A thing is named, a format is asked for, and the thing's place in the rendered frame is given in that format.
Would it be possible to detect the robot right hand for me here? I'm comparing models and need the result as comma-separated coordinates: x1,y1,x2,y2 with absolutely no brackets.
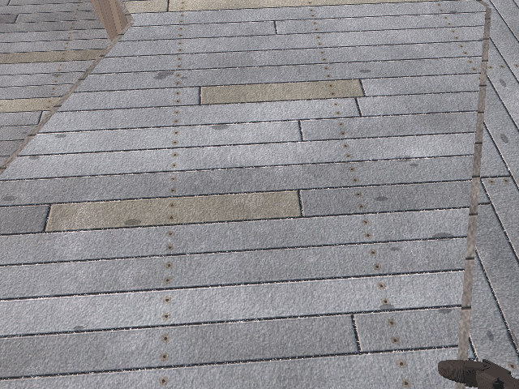
438,359,519,389

